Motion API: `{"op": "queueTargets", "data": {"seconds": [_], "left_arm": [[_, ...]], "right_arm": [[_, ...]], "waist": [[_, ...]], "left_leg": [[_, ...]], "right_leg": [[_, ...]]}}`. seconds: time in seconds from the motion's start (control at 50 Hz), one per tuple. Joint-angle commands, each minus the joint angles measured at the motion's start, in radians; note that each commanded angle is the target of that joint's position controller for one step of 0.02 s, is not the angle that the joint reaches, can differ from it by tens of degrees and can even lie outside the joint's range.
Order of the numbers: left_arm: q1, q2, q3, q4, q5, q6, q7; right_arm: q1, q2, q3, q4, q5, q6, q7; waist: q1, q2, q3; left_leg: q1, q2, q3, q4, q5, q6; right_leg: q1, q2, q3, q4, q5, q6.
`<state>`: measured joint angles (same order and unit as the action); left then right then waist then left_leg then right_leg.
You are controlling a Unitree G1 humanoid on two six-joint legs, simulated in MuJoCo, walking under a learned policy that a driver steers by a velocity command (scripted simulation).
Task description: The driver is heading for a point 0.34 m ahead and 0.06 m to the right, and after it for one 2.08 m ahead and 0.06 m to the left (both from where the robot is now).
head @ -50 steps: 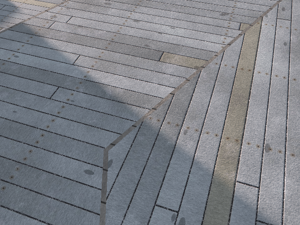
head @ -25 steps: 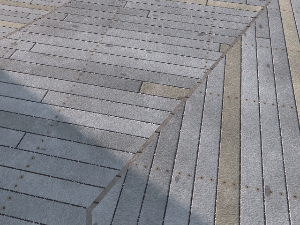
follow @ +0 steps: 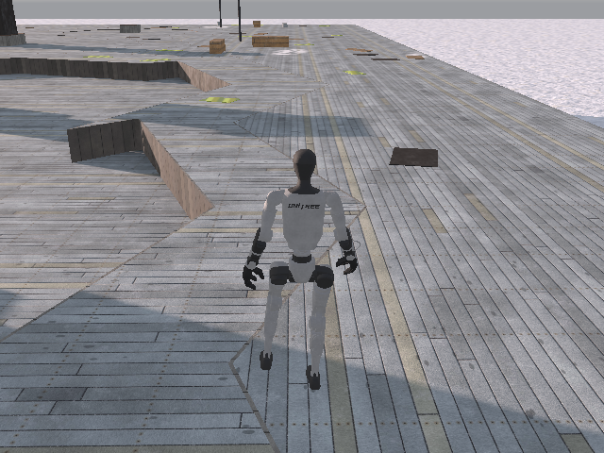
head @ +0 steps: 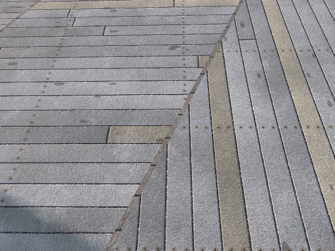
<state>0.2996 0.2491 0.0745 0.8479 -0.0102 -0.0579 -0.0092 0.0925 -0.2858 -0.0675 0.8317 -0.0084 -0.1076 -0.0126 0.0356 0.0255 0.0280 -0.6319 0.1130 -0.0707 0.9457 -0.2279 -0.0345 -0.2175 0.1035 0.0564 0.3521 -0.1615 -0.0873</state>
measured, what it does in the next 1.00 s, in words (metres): walks ahead, turning right: left foot, then right foot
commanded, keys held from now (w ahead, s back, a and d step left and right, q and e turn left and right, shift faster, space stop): w+e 0.18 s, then e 0.42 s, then q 0.40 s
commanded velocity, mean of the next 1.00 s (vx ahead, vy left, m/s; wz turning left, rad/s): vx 0.21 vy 0.00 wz -0.34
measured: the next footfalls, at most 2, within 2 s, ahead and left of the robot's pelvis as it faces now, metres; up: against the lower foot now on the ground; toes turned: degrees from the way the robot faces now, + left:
left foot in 0.24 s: +0.33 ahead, +0.14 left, +0.00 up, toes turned -11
right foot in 0.70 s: +0.31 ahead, -0.13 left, +0.00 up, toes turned -24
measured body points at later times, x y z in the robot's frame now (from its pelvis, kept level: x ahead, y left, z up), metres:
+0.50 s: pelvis +0.24 +0.05 +0.00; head +0.29 +0.05 +0.44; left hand +0.46 +0.29 -0.11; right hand +0.27 -0.25 -0.12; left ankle +0.29 +0.15 -0.75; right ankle +0.24 -0.10 -0.68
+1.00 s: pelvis +0.29 +0.00 -0.01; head +0.32 -0.01 +0.44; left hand +0.55 +0.18 -0.10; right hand +0.29 -0.30 -0.13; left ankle +0.32 +0.13 -0.70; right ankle +0.28 -0.11 -0.75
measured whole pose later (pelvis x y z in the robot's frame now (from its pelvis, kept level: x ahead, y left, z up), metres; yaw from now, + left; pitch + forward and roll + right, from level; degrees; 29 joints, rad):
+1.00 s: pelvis +0.29 +0.00 -0.01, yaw -18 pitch +1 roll -1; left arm 0.07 0.23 0.05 0.71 0.02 0.02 0.04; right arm 0.18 -0.31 -0.07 0.85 0.02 0.05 -0.02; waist -0.03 0.02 0.04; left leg -0.42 0.07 0.03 0.90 -0.46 -0.08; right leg -0.28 -0.03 -0.12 0.48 -0.21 -0.01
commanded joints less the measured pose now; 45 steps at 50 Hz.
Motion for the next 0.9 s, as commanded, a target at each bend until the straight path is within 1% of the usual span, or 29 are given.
{"op": "queueTargets", "data": {"seconds": [0.02,0.08,0.14,0.18,0.2,0.22,0.24,0.26,0.28,0.3,0.32,0.34,0.38,0.4,0.42,0.44,0.46,0.54,0.62,0.66,0.68,0.7,0.72,0.74,0.76,0.78,0.8,0.84,0.9], "left_arm": [[-0.024,0.182,0.044,-0.080,-0.007,-0.014,0.022],[0.027,0.184,0.045,-0.069,-0.011,-0.008,0.025],[0.060,0.172,0.043,-0.058,-0.018,0.001,0.028],[0.064,0.170,0.044,-0.063,-0.015,0.008,0.033],[0.043,0.178,0.046,-0.071,-0.011,0.013,0.036],[0.019,0.155,0.039,-0.088,-0.008,0.017,0.037],[0.006,0.110,0.022,-0.119,0.004,0.016,0.036],[0.154,0.049,0.006,-0.139,-0.010,0.009,0.039],[0.204,0.129,0.013,-0.131,-0.013,0.006,0.037],[0.138,0.199,0.034,-0.129,-0.018,0.017,0.038],[0.060,0.209,0.040,-0.145,-0.014,0.031,0.041],[0.020,0.200,0.044,-0.160,-0.007,0.043,0.043],[0.029,0.143,0.040,-0.176,-0.015,0.070,0.041],[0.026,0.118,0.033,-0.187,-0.020,0.078,0.041],[0.000,0.113,0.033,-0.200,-0.013,0.086,0.044],[0.003,0.097,0.029,-0.223,-0.017,0.091,0.042],[-0.003,0.103,0.025,-0.229,-0.010,0.091,0.038],[-0.088,0.110,0.028,-0.259,-0.007,0.087,0.011],[-0.167,0.121,0.034,-0.305,-0.001,0.103,-0.010],[-0.148,0.112,0.035,-0.304,0.004,0.100,-0.011],[-0.111,0.118,0.037,-0.285,0.009,0.094,-0.007],[-0.071,0.172,0.049,-0.275,0.017,0.089,0.007],[-0.048,0.228,0.044,-0.291,0.047,0.085,0.027],[-0.077,0.132,0.009,-0.278,0.055,0.075,0.026],[-0.101,0.109,0.002,-0.266,0.050,0.064,0.016],[-0.129,0.121,0.005,-0.246,0.047,0.055,0.013],[-0.162,0.147,0.012,-0.241,0.045,0.051,0.014],[-0.216,0.178,0.023,-0.230,0.038,0.048,0.024],[-0.235,0.173,0.030,-0.214,0.030,0.056,0.043]], "right_arm": [[-0.054,-0.051,-0.011,-0.068,-0.005,-0.002,-0.001],[-0.145,-0.045,-0.004,-0.104,0.010,-0.009,0.012],[-0.173,-0.080,-0.011,-0.128,0.018,-0.019,0.023],[-0.157,-0.106,-0.018,-0.131,0.017,-0.030,0.030],[-0.106,-0.116,-0.024,-0.125,0.015,-0.035,0.028],[-0.015,-0.145,-0.037,-0.102,0.001,-0.041,0.023],[0.112,-0.202,-0.052,-0.093,-0.026,-0.045,0.018],[0.209,-0.274,-0.069,-0.076,-0.044,-0.028,0.012],[0.208,-0.204,-0.053,-0.082,-0.011,-0.013,0.018],[0.153,-0.124,-0.029,-0.109,-0.003,-0.002,0.016],[0.105,-0.095,-0.018,-0.120,-0.008,0.011,0.012],[0.068,-0.084,-0.014,-0.114,-0.010,0.021,0.011],[0.039,-0.097,-0.016,-0.101,-0.018,0.030,0.011],[0.025,-0.108,-0.022,-0.098,-0.017,0.031,0.009],[0.026,-0.109,-0.024,-0.097,-0.021,0.031,0.004],[0.004,-0.143,-0.033,-0.095,-0.018,0.032,0.001],[-0.013,-0.146,-0.038,-0.099,-0.005,0.037,-0.002],[-0.011,-0.162,-0.043,-0.093,0.009,0.063,-0.013],[0.026,-0.194,-0.052,-0.071,0.026,0.078,-0.001],[0.021,-0.198,-0.048,-0.055,0.043,0.084,0.007],[0.029,-0.174,-0.038,-0.041,0.049,0.083,0.012],[0.082,-0.115,-0.015,-0.022,0.028,0.075,0.021],[0.101,-0.028,0.025,-0.044,-0.030,0.062,0.039],[0.124,-0.037,0.026,-0.031,-0.011,0.070,0.043],[0.078,-0.116,0.006,-0.031,0.016,0.081,0.040],[0.058,-0.128,-0.001,-0.032,0.028,0.089,0.034],[0.065,-0.135,-0.007,-0.014,0.025,0.101,0.021],[0.106,-0.153,-0.019,0.000,0.022,0.124,0.004],[0.115,-0.130,-0.025,-0.008,0.030,0.144,-0.011]], "waist": [[-0.012,-0.076,-0.025],[0.029,-0.106,-0.021],[0.033,-0.116,-0.023],[0.017,-0.128,-0.028],[-0.018,-0.165,-0.032],[-0.066,-0.153,-0.085],[-0.120,-0.085,-0.223],[-0.081,0.206,-0.382],[-0.067,0.281,-0.431],[-0.084,0.161,-0.304],[-0.081,0.075,-0.222],[-0.063,0.045,-0.154],[-0.021,0.100,-0.102],[-0.018,0.117,-0.094],[-0.029,0.077,-0.101],[-0.002,0.138,-0.105],[-0.011,0.128,-0.114],[-0.036,0.083,-0.135],[-0.062,0.093,-0.095],[-0.034,0.082,-0.092],[-0.013,0.062,-0.104],[-0.015,-0.033,-0.157],[-0.042,-0.247,-0.245],[-0.035,-0.252,-0.306],[-0.016,-0.184,-0.253],[-0.024,-0.177,-0.203],[-0.030,-0.157,-0.178],[-0.062,-0.164,-0.142],[-0.056,-0.158,-0.124]], "left_leg": [[0.063,-0.043,0.031,-0.223,0.203,-0.025],[0.126,-0.090,0.035,-0.382,0.336,-0.020],[0.138,-0.098,-0.001,-0.459,0.302,-0.004],[0.163,-0.108,0.000,-0.485,0.212,0.016],[0.225,-0.108,0.002,-0.508,0.194,0.036],[0.355,-0.102,0.015,-0.546,0.231,0.063],[0.603,0.037,-0.087,-0.484,0.389,0.124],[0.973,0.296,-0.446,-0.476,0.539,0.298],[0.988,0.371,-0.623,-0.509,0.513,0.344],[0.878,0.321,-0.465,-0.511,0.532,0.302],[0.756,0.269,-0.303,-0.512,0.603,0.263],[0.641,0.221,-0.210,-0.528,0.655,0.247],[0.486,0.167,-0.103,-0.597,0.621,0.235],[0.457,0.163,-0.073,-0.631,0.616,0.251],[0.449,0.148,-0.037,-0.664,0.605,0.253],[0.454,0.200,-0.034,-0.669,0.644,0.282],[0.466,0.207,-0.007,-0.676,0.657,0.287],[0.483,0.183,0.112,-0.679,0.525,0.244],[0.506,0.202,0.120,-0.641,0.395,0.222],[0.521,0.191,0.108,-0.569,0.390,0.199],[0.486,0.156,0.126,-0.503,0.359,0.163],[0.402,0.091,0.176,-0.397,0.252,0.092],[0.199,-0.005,0.215,-0.193,-0.221,0.003],[0.174,-0.012,0.093,-0.088,-0.473,-0.038],[0.172,-0.005,0.056,-0.038,-0.468,-0.050],[0.136,-0.007,0.043,-0.028,-0.444,-0.049],[0.139,-0.007,0.035,-0.026,-0.401,-0.052],[0.209,-0.030,0.050,0.022,-0.306,-0.067],[0.197,-0.043,0.077,0.054,-0.262,-0.063]], "right_leg": [[-0.065,-0.202,0.171,-0.148,0.165,-0.159],[-0.060,-0.198,0.190,-0.132,0.099,-0.129],[0.032,-0.232,0.270,-0.059,0.052,-0.115],[0.094,-0.248,0.318,0.002,0.087,-0.102],[0.095,-0.241,0.339,0.065,0.149,-0.086],[0.084,-0.182,0.311,0.175,0.247,-0.050],[-0.015,-0.118,0.245,0.418,0.189,-0.004],[-0.353,0.028,0.110,0.766,-0.291,0.075],[-0.464,-0.024,0.131,0.950,-0.517,0.097],[-0.509,-0.067,0.134,1.015,-0.462,0.117],[-0.503,-0.102,0.087,1.004,-0.404,0.132],[-0.488,-0.128,0.065,0.953,-0.366,0.141],[-0.398,-0.162,0.026,0.852,-0.317,0.140],[-0.384,-0.165,0.007,0.805,-0.295,0.145],[-0.364,-0.161,0.000,0.791,-0.255,0.139],[-0.380,-0.176,-0.001,0.731,-0.230,0.148],[-0.372,-0.189,-0.002,0.673,-0.174,0.151],[-0.279,-0.179,-0.046,0.483,-0.020,0.124],[-0.220,-0.155,-0.077,0.347,-0.074,0.089],[-0.142,-0.124,-0.086,0.192,-0.053,0.058],[-0.024,-0.103,-0.091,0.064,0.065,0.034],[0.161,-0.184,0.006,0.013,0.361,0.003],[0.379,-0.438,0.257,0.088,0.822,-0.099],[0.306,-0.523,0.303,0.077,0.754,-0.247],[0.243,-0.461,0.241,0.058,0.661,-0.235],[0.224,-0.412,0.179,0.053,0.596,-0.186],[0.186,-0.395,0.143,0.040,0.551,-0.156],[0.066,-0.391,0.080,0.020,0.557,-0.149],[0.040,-0.393,0.026,-0.005,0.430,-0.156]]}}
